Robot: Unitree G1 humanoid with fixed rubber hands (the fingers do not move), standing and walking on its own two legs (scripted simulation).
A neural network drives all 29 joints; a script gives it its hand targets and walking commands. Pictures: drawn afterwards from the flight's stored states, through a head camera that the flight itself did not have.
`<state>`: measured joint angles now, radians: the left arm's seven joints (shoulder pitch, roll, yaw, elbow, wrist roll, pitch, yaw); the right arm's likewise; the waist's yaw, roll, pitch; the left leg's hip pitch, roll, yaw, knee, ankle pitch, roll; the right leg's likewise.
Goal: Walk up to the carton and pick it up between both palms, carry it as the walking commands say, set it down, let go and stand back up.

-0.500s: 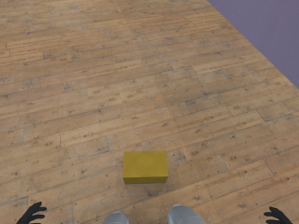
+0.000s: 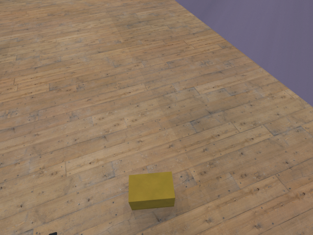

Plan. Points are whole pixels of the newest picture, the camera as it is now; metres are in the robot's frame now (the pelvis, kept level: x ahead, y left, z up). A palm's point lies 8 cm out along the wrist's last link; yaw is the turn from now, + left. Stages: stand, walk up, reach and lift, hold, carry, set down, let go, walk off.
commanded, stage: walk up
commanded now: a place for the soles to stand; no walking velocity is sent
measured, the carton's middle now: (151, 191) +0.48 +0.06 -0.67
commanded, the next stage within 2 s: reach and lift in 1.30 s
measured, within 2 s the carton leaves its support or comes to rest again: neither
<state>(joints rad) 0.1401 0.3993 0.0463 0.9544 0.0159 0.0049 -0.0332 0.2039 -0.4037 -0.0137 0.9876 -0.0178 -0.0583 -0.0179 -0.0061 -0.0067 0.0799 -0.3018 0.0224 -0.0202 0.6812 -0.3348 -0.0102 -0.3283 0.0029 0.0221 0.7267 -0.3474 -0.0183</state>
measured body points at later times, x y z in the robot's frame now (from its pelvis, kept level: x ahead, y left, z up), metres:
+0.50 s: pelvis +0.03 +0.00 +0.02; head +0.04 +0.00 +0.47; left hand +0.15 +0.31 -0.09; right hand +0.12 -0.31 -0.10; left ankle +0.03 +0.15 -0.72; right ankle +0.03 -0.11 -0.72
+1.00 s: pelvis +0.03 +0.01 +0.03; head +0.04 +0.01 +0.48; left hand +0.12 +0.32 -0.10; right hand +0.12 -0.30 -0.10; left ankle +0.03 +0.15 -0.72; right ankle +0.03 -0.11 -0.72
